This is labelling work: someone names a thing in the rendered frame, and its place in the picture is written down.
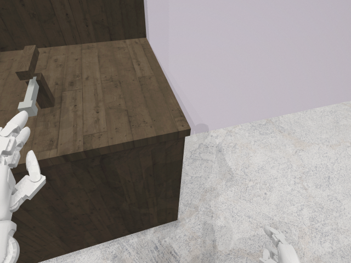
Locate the left robot forearm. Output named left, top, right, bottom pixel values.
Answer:
left=0, top=220, right=20, bottom=263

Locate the robot right hand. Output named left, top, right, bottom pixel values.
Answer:
left=259, top=225, right=300, bottom=263

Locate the counter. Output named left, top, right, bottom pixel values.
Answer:
left=0, top=0, right=191, bottom=263

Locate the robot left hand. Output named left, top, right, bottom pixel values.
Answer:
left=0, top=111, right=46, bottom=221

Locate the tap lever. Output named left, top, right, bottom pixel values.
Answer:
left=18, top=77, right=39, bottom=117

